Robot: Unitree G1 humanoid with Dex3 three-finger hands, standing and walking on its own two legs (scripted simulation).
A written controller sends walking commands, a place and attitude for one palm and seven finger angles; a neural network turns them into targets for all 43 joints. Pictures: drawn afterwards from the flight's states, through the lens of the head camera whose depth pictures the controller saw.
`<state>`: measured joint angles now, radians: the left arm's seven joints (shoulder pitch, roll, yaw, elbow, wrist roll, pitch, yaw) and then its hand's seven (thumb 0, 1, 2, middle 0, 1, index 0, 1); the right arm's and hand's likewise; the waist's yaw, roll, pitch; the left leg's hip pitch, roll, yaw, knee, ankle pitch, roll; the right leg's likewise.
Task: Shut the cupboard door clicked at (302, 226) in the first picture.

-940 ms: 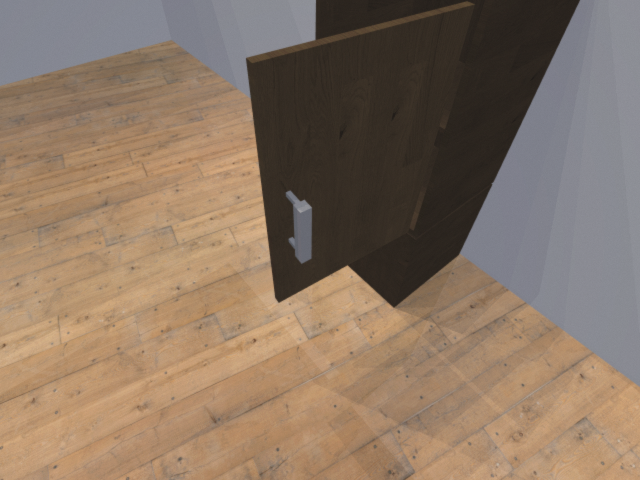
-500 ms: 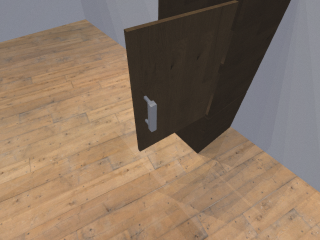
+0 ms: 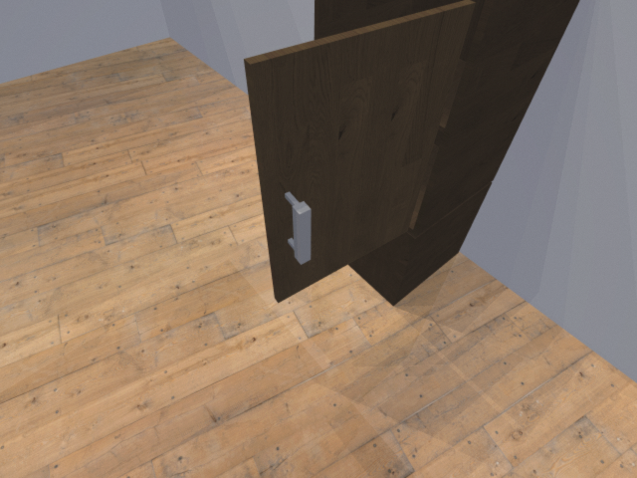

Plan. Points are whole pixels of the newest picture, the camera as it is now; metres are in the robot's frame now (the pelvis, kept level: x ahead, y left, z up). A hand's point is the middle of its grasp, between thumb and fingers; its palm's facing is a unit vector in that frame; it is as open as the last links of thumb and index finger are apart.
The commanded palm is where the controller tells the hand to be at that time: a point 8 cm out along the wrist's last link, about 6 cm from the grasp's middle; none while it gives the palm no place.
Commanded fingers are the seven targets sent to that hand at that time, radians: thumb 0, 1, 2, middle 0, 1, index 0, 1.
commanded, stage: walk to a spot facing it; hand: left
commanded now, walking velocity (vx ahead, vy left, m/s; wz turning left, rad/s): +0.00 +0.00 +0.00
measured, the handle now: (296, 228) +0.55 +0.07 -0.08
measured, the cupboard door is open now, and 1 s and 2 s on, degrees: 84 84 84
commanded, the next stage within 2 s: none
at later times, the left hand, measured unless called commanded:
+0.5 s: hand out of the picture +0.02 +0.18 -0.18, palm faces -0.10 -0.96 -0.26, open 7.4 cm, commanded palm none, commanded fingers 0.00 0.90 0.90 -0.20 -0.30 -0.20 -0.30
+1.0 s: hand out of the picture +0.10 +0.16 -0.18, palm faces -0.34 -0.91 -0.24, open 7.4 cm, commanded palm none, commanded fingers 0.00 0.90 0.90 -0.20 -0.30 -0.20 -0.30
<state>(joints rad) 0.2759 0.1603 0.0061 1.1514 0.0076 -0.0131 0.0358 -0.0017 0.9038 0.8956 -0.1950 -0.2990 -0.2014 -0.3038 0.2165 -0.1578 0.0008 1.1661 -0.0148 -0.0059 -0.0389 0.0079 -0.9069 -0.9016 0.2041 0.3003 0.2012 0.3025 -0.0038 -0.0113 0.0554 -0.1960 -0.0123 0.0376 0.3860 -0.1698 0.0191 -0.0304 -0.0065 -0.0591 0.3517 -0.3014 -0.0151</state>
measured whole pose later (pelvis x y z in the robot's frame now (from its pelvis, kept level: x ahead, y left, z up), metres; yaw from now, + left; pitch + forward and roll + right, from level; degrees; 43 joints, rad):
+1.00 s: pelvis +0.00 -0.01 -0.01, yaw -27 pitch +2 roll +1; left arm 0.28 0.21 0.08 0.93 0.03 0.04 0.02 0.00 0.90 0.90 -0.20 -0.30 -0.21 -0.30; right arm 0.03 -0.19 -0.05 0.88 0.00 0.03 -0.04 0.01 -0.91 -0.90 0.20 0.30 0.20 0.30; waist 0.06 -0.04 0.09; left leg -0.39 -0.02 -0.05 0.74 -0.38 -0.04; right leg -0.24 0.13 0.24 0.50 -0.28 -0.05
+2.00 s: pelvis +0.01 -0.04 -0.01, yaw -65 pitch +2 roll -1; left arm 0.15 0.22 0.07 0.90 0.03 0.05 -0.05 0.00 0.90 0.90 -0.19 -0.30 -0.20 -0.30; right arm 0.31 -0.20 -0.03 0.92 -0.03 -0.01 -0.01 0.01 -0.90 -0.90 0.21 0.30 0.21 0.30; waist -0.03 0.02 0.06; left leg -0.23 0.17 0.25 0.57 -0.34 -0.04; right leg -0.30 -0.03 -0.10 0.61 -0.42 0.00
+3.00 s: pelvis +0.04 -0.42 +0.00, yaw -92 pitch +1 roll +0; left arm 0.16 0.19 0.07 0.98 0.01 -0.05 0.01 -0.01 0.93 0.90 -0.20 -0.30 -0.20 -0.30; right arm 0.28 -0.17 -0.05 1.02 -0.02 -0.02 0.00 0.01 -0.91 -0.90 0.20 0.30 0.20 0.30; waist -0.06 -0.01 0.08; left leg -0.51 0.14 0.07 1.03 -0.32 -0.05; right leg -0.22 0.04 -0.09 0.44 -0.24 -0.08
